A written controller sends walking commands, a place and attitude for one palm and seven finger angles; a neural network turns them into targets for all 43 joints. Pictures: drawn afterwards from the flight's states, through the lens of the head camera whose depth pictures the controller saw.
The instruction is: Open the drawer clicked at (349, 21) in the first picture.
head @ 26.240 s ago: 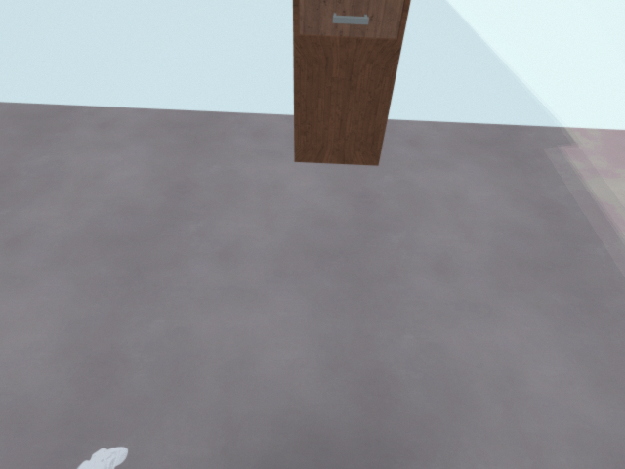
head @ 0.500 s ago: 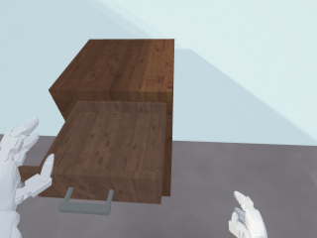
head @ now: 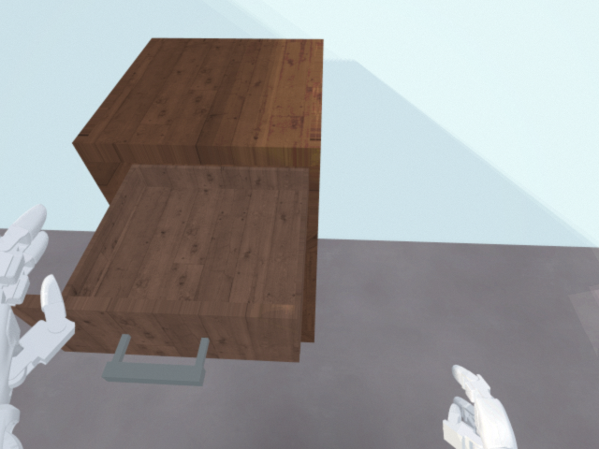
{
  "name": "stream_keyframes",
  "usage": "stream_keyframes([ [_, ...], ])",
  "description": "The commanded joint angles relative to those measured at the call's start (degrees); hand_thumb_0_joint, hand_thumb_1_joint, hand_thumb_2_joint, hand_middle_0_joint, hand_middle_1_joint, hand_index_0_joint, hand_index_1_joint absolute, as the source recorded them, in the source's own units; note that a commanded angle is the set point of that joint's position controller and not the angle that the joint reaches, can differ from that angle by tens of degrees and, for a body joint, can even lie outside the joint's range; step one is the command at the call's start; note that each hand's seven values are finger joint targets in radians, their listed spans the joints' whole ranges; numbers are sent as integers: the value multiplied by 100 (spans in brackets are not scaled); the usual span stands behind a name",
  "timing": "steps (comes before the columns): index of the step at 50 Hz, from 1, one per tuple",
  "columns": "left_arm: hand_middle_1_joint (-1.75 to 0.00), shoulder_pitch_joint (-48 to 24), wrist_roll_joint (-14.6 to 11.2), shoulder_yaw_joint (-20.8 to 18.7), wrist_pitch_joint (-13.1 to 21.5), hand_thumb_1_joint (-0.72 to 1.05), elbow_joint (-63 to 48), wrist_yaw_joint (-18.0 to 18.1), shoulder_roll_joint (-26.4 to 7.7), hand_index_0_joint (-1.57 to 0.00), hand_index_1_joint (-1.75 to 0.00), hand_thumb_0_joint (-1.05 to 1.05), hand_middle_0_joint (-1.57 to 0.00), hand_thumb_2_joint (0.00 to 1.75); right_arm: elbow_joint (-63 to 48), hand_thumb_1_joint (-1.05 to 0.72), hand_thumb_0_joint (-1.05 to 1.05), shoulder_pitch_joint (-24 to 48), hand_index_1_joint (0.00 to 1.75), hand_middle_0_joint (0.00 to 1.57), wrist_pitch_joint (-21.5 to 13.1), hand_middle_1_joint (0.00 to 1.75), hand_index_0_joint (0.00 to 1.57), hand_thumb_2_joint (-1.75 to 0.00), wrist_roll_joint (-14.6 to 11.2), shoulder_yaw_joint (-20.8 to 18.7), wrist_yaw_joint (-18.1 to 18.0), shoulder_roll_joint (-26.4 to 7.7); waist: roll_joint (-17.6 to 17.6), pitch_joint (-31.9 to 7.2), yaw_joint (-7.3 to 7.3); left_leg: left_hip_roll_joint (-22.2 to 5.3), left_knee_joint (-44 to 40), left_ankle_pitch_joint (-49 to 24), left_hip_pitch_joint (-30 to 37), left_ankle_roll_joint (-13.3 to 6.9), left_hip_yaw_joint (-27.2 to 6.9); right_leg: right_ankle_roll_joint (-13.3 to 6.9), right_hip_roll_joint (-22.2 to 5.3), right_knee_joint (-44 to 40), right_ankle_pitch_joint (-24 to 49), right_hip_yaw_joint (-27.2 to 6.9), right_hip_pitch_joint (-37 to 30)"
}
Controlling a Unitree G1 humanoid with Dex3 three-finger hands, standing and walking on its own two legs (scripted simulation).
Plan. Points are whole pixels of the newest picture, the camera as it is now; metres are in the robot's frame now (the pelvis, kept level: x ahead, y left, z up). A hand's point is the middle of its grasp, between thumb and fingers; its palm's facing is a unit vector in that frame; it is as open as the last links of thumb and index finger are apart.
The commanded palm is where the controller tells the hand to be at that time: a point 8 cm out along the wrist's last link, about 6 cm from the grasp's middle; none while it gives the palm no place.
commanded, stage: step back with the hand held close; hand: left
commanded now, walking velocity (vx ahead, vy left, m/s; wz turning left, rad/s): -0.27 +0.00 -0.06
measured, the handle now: (159, 358) +0.25 +0.23 -0.05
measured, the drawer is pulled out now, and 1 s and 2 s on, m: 0.30 0.30 0.30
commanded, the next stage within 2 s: stop stepping back and stand still in 1.10 s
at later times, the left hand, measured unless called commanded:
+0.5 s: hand (7, 408) +0.13 +0.25 +0.16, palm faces +0.38 -0.83 -0.42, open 7.4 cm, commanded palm +0.07 +0.29 +0.18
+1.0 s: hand out of the picture +0.06 +0.18 +0.16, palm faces +0.19 -0.85 -0.50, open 7.4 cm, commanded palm -0.02 +0.25 +0.18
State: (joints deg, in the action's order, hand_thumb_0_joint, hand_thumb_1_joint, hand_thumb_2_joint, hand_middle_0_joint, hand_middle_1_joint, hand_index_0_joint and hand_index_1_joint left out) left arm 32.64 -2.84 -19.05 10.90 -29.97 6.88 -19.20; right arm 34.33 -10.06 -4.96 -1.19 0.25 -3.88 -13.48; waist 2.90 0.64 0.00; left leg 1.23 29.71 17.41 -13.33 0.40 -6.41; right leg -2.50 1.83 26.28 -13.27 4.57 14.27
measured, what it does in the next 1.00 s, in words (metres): walks backwards: right foot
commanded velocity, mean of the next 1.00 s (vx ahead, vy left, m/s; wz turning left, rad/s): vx -0.33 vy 0.00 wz -0.04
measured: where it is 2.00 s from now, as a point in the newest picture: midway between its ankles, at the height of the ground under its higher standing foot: outside the picture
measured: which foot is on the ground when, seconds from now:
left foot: down 0.00-0.96, up 0.98-1.00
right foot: down 0.00-0.62, up 0.64-0.86, down 0.88-1.00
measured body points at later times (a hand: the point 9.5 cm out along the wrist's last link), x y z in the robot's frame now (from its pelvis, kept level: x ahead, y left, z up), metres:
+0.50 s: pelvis -0.06 +0.01 -0.01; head -0.05 +0.03 +0.44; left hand +0.10 +0.29 +0.18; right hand +0.14 -0.21 -0.07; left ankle -0.02 +0.13 -0.73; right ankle +0.01 -0.09 -0.74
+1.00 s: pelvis -0.16 -0.02 -0.01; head -0.10 -0.02 +0.44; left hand +0.04 +0.23 +0.19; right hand +0.03 -0.24 -0.09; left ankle -0.07 +0.11 -0.72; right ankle -0.20 -0.12 -0.74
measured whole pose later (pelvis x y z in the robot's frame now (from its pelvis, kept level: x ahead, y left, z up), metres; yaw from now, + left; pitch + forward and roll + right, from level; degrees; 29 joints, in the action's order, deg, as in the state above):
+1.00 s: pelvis -0.16 -0.02 -0.01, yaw -2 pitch +4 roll -3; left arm 34.1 -3.6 -20.2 12.6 -37.6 5.2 -24.4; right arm 34.1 -5.2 -5.9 -1.5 1.2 -1.5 -10.7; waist 2.5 4.1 -0.5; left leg -3.9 38.8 13.1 -30.8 1.2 -3.1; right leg -2.0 4.0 27.5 -17.2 2.4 13.5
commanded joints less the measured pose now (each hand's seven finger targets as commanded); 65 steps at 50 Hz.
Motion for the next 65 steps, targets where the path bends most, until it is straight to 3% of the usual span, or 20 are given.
stream_keyframes([
  [1, -30, 493, -24, -807, 391, 90, -1415, 123, -1043, -20, -30, 0, -20, 90, -1045, -90, 0, 677, 30, 20, -166, 30, 20, -90, 4, -313, -72, -545, -192, -1138, -8, -388, -242, -2272, -156, -173, 38, 30, -917, -111, 1865, -486, -819],
  [9, -30, 662, -68, -958, 348, 90, -1867, 173, -1206, -20, -30, 0, -20, 90, -1146, -90, 0, 646, 30, 20, -82, 30, 20, -90, 31, -363, -128, -554, 153, -1287, 23, -625, -353, -3008, -588, -81, -278, 59, -698, 480, 2106, -334, -950],
  [18, -30, 278, 49, -949, 387, 90, -1695, 189, -1136, -20, -30, 0, -20, 90, -1210, -90, 0, 654, 30, 20, -155, 30, 20, -90, 87, -304, -103, -621, 352, -610, 3, -911, -962, -96, -2290, -451, -518, 213, -463, 830, 424, -595, -1036],
  [23, -30, -20, 60, -871, 431, 90, -1729, 268, -1183, -20, -30, 0, -20, 90, -1124, -90, 0, 427, 30, 20, -171, 30, 20, -90, 87, -337, -70, -641, -800, -530, -100, -37, 826, 992, -1210, -190, 122, -246, -1379, -1022, -1391, -1785, 784],
  [26, -30, -72, 38, -717, 412, 90, -1764, 319, -1110, -20, -30, 0, -20, 90, -1002, -90, 0, 455, 30, 20, -143, 30, 20, -90, 126, -237, -77, -520, -1025, -627, -107, -22, 1508, 652, -203, -153, 400, -376, -1809, -1295, -1732, -1520, 1656],
  [28, -30, 12, 30, -843, 386, 90, -1886, 344, -1235, -20, -30, 0, -20, 90, -1045, -90, 0, 538, 30, 20, -136, 30, 20, -90, 129, -211, -116, -559, -410, -579, -117, -225, 238, 556, -323, -183, 224, -157, -1353, -721, -1416, -1036, 1382],
  [30, -30, 127, 81, -850, 457, 90, -2120, 372, -1156, -20, -30, 0, -20, 90, -1164, -90, 0, 560, 30, 20, -174, 30, 20, -90, 141, -208, -153, -627, 930, -426, -77, -1145, -1287, 389, -1537, -515, -939, 234, -385, 880, -814, -445, 375],
  [32, -30, 71, 194, -1018, 549, 90, -2176, 363, -1219, -20, -30, 0, -20, 90, -1138, -90, 0, 511, 30, 20, -303, 30, 20, -90, 233, -254, -113, -490, 1471, -592, -84, -1859, -1870, 715, -2539, -813, -1455, 288, -66, 2720, -1173, -517, -294],
  [36, -30, 335, 68, -871, 530, 90, -2073, 315, -1032, -20, -30, 0, -20, 90, -869, -90, 0, 340, 30, 20, -480, 30, 20, -90, 233, -352, -8, -491, 648, -804, 38, -1600, -696, -2671, -570, -812, -755, 301, -157, 2004, -1377, -524, 749],
  [40, -30, 276, -21, -705, 490, 90, -1922, 181, -978, -20, -30, 0, -20, 90, -691, -90, 0, 469, 30, 20, -595, 30, 20, -90, 208, -288, 97, -591, 957, -1097, 13, -1511, -483, -3849, 460, -701, -709, 323, -60, 829, -838, -407, 656],
  [46, -30, 435, -149, -1154, 626, 90, -1987, -7, -1342, -20, -30, 0, -20, 90, -829, -90, 0, 745, 30, 20, -457, 30, 20, -90, 71, -280, 154, -606, 331, -1529, 174, -1143, 142, -2931, 184, -393, -67, 255, -320, -636, 1196, -348, -474],
  [47, -30, 582, -148, -1159, 619, 90, -1947, -28, -1359, -20, -30, 0, -20, 90, -919, -90, 0, 718, 30, 20, -389, 30, 20, -90, -10, -312, 156, -518, -538, -1748, 145, -603, 845, -2399, 38, -139, 562, 130, -805, -741, 2548, -624, -647],
  [48, -30, 667, -156, -1304, 580, 90, -1895, -1, -1546, -20, -30, 0, -20, 90, -994, -90, 0, 791, 30, 20, -352, 30, 20, -90, -167, -386, 141, -490, -1571, -1793, 152, -60, 1842, -162, -524, 51, 878, -172, -1587, -693, 3871, -1131, -604],
  [49, -30, 922, -171, -1373, 538, 90, -1766, 33, -1593, -20, -30, 0, -20, 90, -1098, -90, 0, 944, 30, 20, -311, 30, 20, -90, -251, -404, 87, -485, -1768, -1531, 191, 255, 3097, 1114, -1361, 52, 607, -576, -2195, -608, 4335, -1682, -425],
  [52, -30, 1182, -96, -1245, 436, 90, -1329, 70, -1184, -20, -30, 0, -20, 90, -1001, -90, 0, 1189, 30, 20, -61, 30, 20, -90, -33, -161, -20, -70, -1162, -930, 11, -94, 3419, 1164, -2056, 197, 346, -785, -2008, -418, 4184, -1187, -369],
  [56, -30, 643, 34, -931, 358, 90, -1360, 199, -1049, -20, -30, 0, -20, 90, -935, -90, 0, 1025, 30, 20, 102, 30, 20, -90, 58, -100, -224, -222, -867, -830, -182, -103, 79, 278, -1218, 141, 680, -292, -1304, 212, 4506, -873, -792],
  [58, -30, 410, 24, -662, 324, 90, -1753, 260, -1059, -20, -30, 0, -20, 90, -871, -90, 0, 908, 30, 20, 115, 30, 20, -90, 31, -233, -256, -365, -254, -1008, -218, -414, -1254, -1771, -180, 75, 749, 50, -934, 654, 3550, -657, -710],
  [60, -30, 126, 51, -641, 413, 90, -2345, 286, -1192, -20, -30, 0, -20, 90, -938, -90, 0, 591, 30, 20, -41, 30, 20, -90, 39, -443, -141, -533, 723, -1402, -44, -1873, -539, -5471, 1140, -454, -355, 313, -457, 1348, -166, -546, 805],
  [63, -30, 907, 20, -979, 346, 90, -2500, 260, -1317, -20, -30, 0, -20, 90, -980, -90, 0, 427, 30, 20, -327, 30, 20, -90, 154, -425, -6, -447, 1502, -1659, 57, -1832, -574, -4510, 985, -727, -183, 295, -323, 2071, -1499, -484, 982],
  [65, -30, 669, 30, -963, 273, 90, -2868, 317, -1327, -20, -30, 0, -20, 90, -1034, -90, 0, 467, 30, 20, -353, 30, 20, -90, 76, -307, 60, -441, 1141, -1126, -17, -1561, -702, -3490, 298, -693, -47, 345, -265, 1698, -1180, -328, 536],
])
